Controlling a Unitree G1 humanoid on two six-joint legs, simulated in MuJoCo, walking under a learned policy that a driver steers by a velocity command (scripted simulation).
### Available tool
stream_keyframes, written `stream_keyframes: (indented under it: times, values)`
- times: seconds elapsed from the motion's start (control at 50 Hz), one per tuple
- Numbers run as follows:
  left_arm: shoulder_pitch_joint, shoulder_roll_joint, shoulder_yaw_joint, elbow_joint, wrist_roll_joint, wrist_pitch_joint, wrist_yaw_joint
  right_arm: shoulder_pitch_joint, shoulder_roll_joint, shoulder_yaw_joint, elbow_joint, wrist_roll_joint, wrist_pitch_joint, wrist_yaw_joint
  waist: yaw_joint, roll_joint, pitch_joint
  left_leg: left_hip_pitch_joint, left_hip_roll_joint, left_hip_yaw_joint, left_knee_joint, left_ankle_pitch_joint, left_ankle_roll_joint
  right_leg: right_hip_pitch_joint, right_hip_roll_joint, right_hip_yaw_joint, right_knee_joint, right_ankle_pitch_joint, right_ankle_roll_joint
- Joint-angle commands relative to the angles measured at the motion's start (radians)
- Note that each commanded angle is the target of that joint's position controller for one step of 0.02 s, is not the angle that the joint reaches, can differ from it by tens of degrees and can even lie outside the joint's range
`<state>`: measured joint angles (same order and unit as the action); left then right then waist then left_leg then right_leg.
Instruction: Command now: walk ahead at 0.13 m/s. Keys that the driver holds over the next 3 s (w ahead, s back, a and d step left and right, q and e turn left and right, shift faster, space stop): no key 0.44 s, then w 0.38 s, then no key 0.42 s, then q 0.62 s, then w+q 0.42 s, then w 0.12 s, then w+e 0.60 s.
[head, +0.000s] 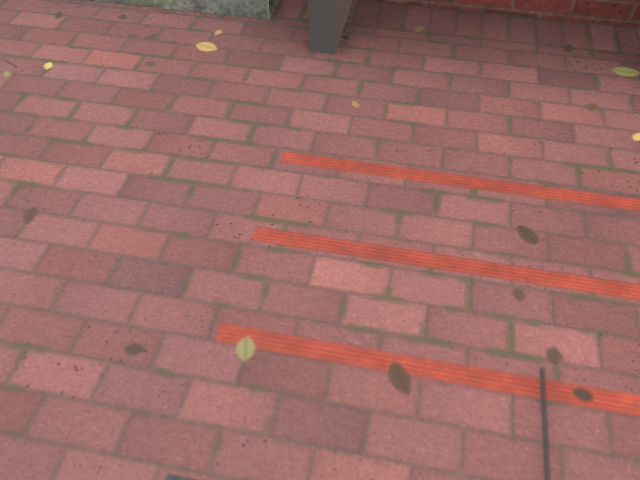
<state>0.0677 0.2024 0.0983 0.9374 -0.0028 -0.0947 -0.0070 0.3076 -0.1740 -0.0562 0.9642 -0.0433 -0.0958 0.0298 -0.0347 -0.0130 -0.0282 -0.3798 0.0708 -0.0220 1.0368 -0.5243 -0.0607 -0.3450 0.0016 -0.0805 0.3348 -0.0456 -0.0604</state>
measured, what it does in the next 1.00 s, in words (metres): walks ahead: left foot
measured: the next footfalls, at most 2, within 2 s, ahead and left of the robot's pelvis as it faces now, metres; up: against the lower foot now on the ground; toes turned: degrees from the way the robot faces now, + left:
left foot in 0.16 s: +0.09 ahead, +0.15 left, +0.00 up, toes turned +3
right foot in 1.10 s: +0.39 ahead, -0.08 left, +0.00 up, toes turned -3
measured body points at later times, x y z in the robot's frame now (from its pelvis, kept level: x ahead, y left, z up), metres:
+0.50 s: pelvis +0.05 +0.02 -0.01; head +0.06 +0.03 +0.44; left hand +0.18 +0.26 -0.15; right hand +0.12 -0.22 -0.15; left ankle +0.05 +0.15 -0.74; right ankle +0.08 -0.09 -0.74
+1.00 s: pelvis +0.17 +0.04 +0.00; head +0.19 +0.05 +0.45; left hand +0.38 +0.26 -0.11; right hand +0.11 -0.20 -0.14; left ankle +0.05 +0.15 -0.74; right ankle +0.31 -0.09 -0.69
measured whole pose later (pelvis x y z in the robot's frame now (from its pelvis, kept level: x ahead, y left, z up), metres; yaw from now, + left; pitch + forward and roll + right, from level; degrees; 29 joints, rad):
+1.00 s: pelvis +0.17 +0.04 +0.00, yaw +1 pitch +2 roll -1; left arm -0.02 0.21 0.05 0.87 -0.04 -0.08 -0.02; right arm 0.44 -0.16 -0.05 1.02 -0.01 -0.06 -0.02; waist -0.06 -0.03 0.00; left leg 0.01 0.02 0.04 0.30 -0.34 0.00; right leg -0.68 -0.05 -0.06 0.83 -0.12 -0.04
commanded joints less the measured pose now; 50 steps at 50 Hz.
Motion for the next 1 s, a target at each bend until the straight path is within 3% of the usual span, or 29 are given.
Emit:
stream_keyframes:
  times: [0.02, 0.08, 0.12, 0.16, 0.18, 0.2, 0.22, 0.24, 0.26, 0.28, 0.34, 0.44, 0.48, 0.52, 0.58, 0.6, 0.66, 0.68, 0.72, 0.74, 0.76, 0.78, 0.8, 0.84, 0.86, 0.9, 0.92, 0.96, 1.0]
  values:
    - [-0.141, 0.092, 0.026, -0.098, -0.010, -0.024, -0.027, 0.182, 0.021, -0.005, 0.021, 0.015, 0.008, 0.020, -0.076, -0.023, -0.116, 0.105, 0.030, 0.025, -0.075, 0.121, -0.051, 0.017, -0.163, 0.078, -0.076, 0.452, -0.131]
    - [-0.125, 0.104, 0.033, -0.090, -0.008, -0.030, -0.050, 0.164, -0.025, -0.022, 0.009, 0.005, 0.004, 0.030, -0.064, -0.040, -0.082, 0.115, 0.043, 0.033, -0.183, 0.252, -0.060, -0.037, -0.167, 0.101, -0.042, 0.216, -0.143]
    - [-0.117, 0.082, 0.023, -0.073, -0.011, -0.024, -0.068, 0.141, -0.040, -0.027, -0.006, 0.014, -0.010, 0.015, -0.071, -0.020, -0.038, 0.148, 0.053, 0.038, -0.298, 0.342, -0.031, -0.075, -0.195, 0.157, -0.001, 0.024, -0.146]
    - [-0.082, 0.033, 0.001, -0.060, -0.019, -0.010, -0.088, 0.084, -0.045, -0.024, -0.031, 0.028, -0.025, 0.002, -0.064, 0.000, -0.019, 0.159, 0.062, 0.031, -0.436, 0.426, 0.024, -0.061, -0.194, 0.202, 0.038, -0.096, -0.106]
    - [-0.027, 0.026, 0.001, -0.063, -0.027, -0.003, -0.088, 0.000, -0.052, -0.013, -0.062, 0.053, -0.032, 0.001, -0.010, 0.034, -0.007, 0.100, 0.075, 0.005, -0.530, 0.478, 0.071, 0.000, -0.141, 0.171, 0.062, -0.149, -0.056]
    - [0.052, 0.063, 0.018, -0.059, -0.015, 0.004, -0.075, -0.104, -0.112, -0.021, -0.082, 0.066, -0.031, 0.008, 0.079, 0.079, -0.018, 0.044, 0.076, -0.016, -0.551, 0.462, 0.133, 0.075, -0.059, 0.091, 0.095, -0.183, -0.021]
    - [0.051, 0.087, 0.025, -0.069, -0.007, 0.005, -0.058, -0.154, -0.132, -0.029, -0.084, 0.065, -0.029, 0.022, 0.091, 0.103, -0.029, -0.008, 0.080, -0.027, -0.592, 0.321, 0.151, 0.115, -0.012, 0.025, 0.133, -0.204, 0.013]
    - [0.011, 0.102, 0.029, -0.082, -0.001, 0.009, -0.047, -0.162, -0.117, -0.029, -0.074, 0.064, -0.029, 0.035, 0.082, 0.106, -0.017, -0.056, 0.075, -0.037, -0.623, 0.208, 0.139, 0.141, -0.014, 0.006, 0.145, -0.201, 0.021]
    - [-0.027, 0.065, -0.003, -0.085, 0.022, 0.055, 0.007, -0.087, -0.142, -0.043, -0.062, 0.039, 0.015, -0.041, 0.025, 0.089, -0.034, -0.008, 0.069, -0.046, -0.633, 0.201, 0.105, 0.157, -0.028, 0.053, 0.166, -0.145, 0.006]
    - [-0.015, 0.030, -0.012, -0.081, 0.004, 0.069, 0.029, -0.091, -0.116, -0.035, -0.050, 0.028, 0.030, -0.071, 0.040, 0.083, -0.004, -0.007, 0.073, -0.048, -0.639, 0.242, 0.092, 0.146, -0.041, 0.056, 0.144, -0.069, 0.005]
    - [-0.016, 0.056, -0.009, -0.062, 0.002, 0.073, 0.046, -0.069, -0.088, -0.037, -0.037, 0.035, 0.035, -0.100, 0.023, 0.071, -0.004, 0.067, 0.034, 0.003, -0.597, 0.326, 0.077, 0.127, -0.057, 0.066, 0.128, -0.011, 0.009]
    - [-0.023, 0.045, -0.014, -0.031, -0.001, 0.071, 0.046, -0.058, -0.069, -0.039, -0.013, 0.040, 0.042, -0.097, 0.012, 0.036, -0.005, 0.120, 0.022, 0.024, -0.588, 0.368, 0.075, 0.136, -0.063, 0.065, 0.117, -0.003, 0.017]
    - [0.008, 0.054, -0.008, -0.006, -0.010, 0.074, 0.046, -0.046, -0.082, -0.048, 0.001, 0.049, 0.046, -0.095, 0.016, 0.039, -0.002, 0.107, 0.003, 0.039, -0.586, 0.152, 0.098, 0.126, -0.037, 0.038, 0.134, -0.247, 0.005]
    - [0.024, 0.071, -0.003, 0.002, -0.023, 0.067, 0.049, -0.057, -0.086, -0.050, -0.009, 0.063, 0.040, -0.095, 0.022, 0.034, 0.075, 0.046, 0.010, 0.023, -0.593, -0.071, 0.132, 0.059, -0.046, 0.059, 0.114, -0.523, -0.014]
    - [0.058, 0.079, -0.001, 0.018, -0.038, 0.031, 0.047, -0.073, -0.093, -0.049, -0.024, 0.063, 0.010, -0.087, 0.031, -0.029, 0.135, -0.009, 0.003, 0.030, -0.518, -0.067, 0.142, 0.017, -0.102, 0.142, 0.072, -0.619, -0.066]
    - [0.080, 0.084, 0.000, 0.023, -0.028, 0.024, 0.042, -0.068, -0.075, -0.045, -0.026, 0.066, 0.000, -0.079, 0.031, -0.059, 0.119, -0.027, -0.008, 0.049, -0.470, -0.041, 0.142, 0.043, -0.131, 0.191, 0.056, -0.633, -0.083]
    - [0.157, 0.130, 0.005, 0.034, -0.034, 0.010, 0.034, -0.075, -0.035, -0.030, -0.042, 0.061, -0.018, -0.056, 0.042, -0.149, 0.085, -0.093, -0.045, 0.084, -0.315, 0.120, 0.147, 0.135, -0.274, 0.433, -0.027, -0.625, -0.169]
    - [0.154, 0.132, 0.004, 0.029, -0.034, 0.006, 0.033, -0.067, -0.040, -0.029, -0.042, 0.059, -0.021, -0.049, 0.035, -0.141, 0.073, -0.078, -0.042, 0.077, -0.307, 0.160, 0.157, 0.133, -0.290, 0.456, -0.015, -0.562, -0.176]
    - [0.087, 0.133, 0.000, -0.001, -0.028, 0.000, 0.027, 0.004, -0.061, -0.037, -0.018, 0.065, -0.023, -0.040, -0.012, -0.082, 0.045, 0.052, -0.034, 0.063, -0.382, 0.265, 0.176, 0.065, -0.238, 0.342, 0.072, -0.378, -0.131]
    - [0.019, 0.113, -0.008, -0.023, -0.045, -0.001, 0.024, 0.085, -0.081, -0.044, 0.008, 0.059, -0.026, -0.038, -0.063, -0.044, 0.027, 0.198, -0.016, 0.024, -0.483, 0.340, 0.189, -0.028, -0.179, 0.231, 0.168, -0.216, -0.088]
    - [-0.053, 0.076, -0.019, -0.055, -0.046, -0.013, 0.021, 0.194, -0.163, -0.072, 0.043, 0.057, -0.025, -0.044, -0.105, 0.116, -0.008, 0.408, 0.078, -0.135, -0.582, 0.486, 0.219, -0.193, -0.077, 0.057, 0.446, 0.018, -0.012]
    - [-0.060, 0.071, -0.018, -0.067, -0.039, -0.030, 0.017, 0.306, -0.237, -0.091, 0.065, 0.057, -0.016, -0.043, -0.127, 0.322, -0.033, 0.629, 0.240, -0.403, -0.670, 0.683, 0.304, -0.463, 0.012, -0.046, 0.738, -0.154, 0.047]
    - [-0.074, 0.089, -0.013, -0.068, -0.030, -0.032, 0.009, 0.295, -0.174, -0.068, 0.053, 0.044, -0.010, -0.039, -0.107, 0.282, -0.012, 0.629, 0.322, -0.517, -0.700, 0.707, 0.373, -0.600, -0.006, 0.041, 0.899, -0.502, 0.035]
    - [-0.122, 0.042, -0.030, -0.095, -0.067, -0.027, -0.008, 0.216, -0.129, -0.041, 0.025, 0.031, -0.003, -0.041, -0.067, 0.111, 0.059, 0.622, 0.309, -0.416, -0.715, 0.685, 0.353, -0.766, -0.073, 0.093, 1.081, -0.463, -0.007]
    - [-0.118, 0.031, -0.033, -0.099, -0.064, -0.023, -0.009, 0.171, -0.124, -0.030, 0.018, 0.037, 0.003, -0.041, -0.036, 0.072, 0.101, 0.572, 0.286, -0.329, -0.742, 0.752, 0.312, -0.778, -0.100, 0.098, 1.036, -0.412, -0.008]
    - [-0.070, 0.030, -0.037, -0.098, -0.047, -0.010, -0.010, 0.089, -0.083, -0.009, 0.000, 0.035, 0.019, -0.046, 0.023, 0.078, 0.116, 0.414, 0.200, -0.160, -0.790, 0.843, 0.233, -0.607, -0.110, 0.068, 0.839, -0.297, 0.006]
    - [-0.078, 0.016, -0.045, -0.106, -0.038, -0.004, -0.012, 0.055, -0.087, -0.006, -0.010, 0.033, 0.024, -0.050, 0.034, 0.082, 0.119, 0.308, 0.143, -0.073, -0.805, 0.871, 0.207, -0.478, -0.087, 0.032, 0.691, -0.196, 0.021]
    - [-0.123, -0.005, -0.057, -0.116, -0.023, 0.007, -0.015, 0.072, -0.144, -0.018, -0.006, 0.033, 0.025, -0.059, 0.017, 0.121, 0.083, 0.183, 0.069, 0.040, -0.823, 0.889, 0.184, -0.214, -0.025, -0.021, 0.450, -0.010, 0.034]
    - [-0.121, 0.045, -0.048, -0.119, -0.035, 0.019, -0.005, 0.093, -0.191, -0.028, 0.008, 0.041, 0.011, -0.061, 0.034, 0.176, 0.063, 0.242, 0.106, 0.024, -0.809, 0.925, 0.185, -0.151, -0.014, 0.006, 0.347, 0.051, 0.020]
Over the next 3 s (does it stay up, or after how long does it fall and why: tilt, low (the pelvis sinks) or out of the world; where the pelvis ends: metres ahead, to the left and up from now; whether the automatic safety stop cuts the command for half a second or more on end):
stays up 0.62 0.27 -0.02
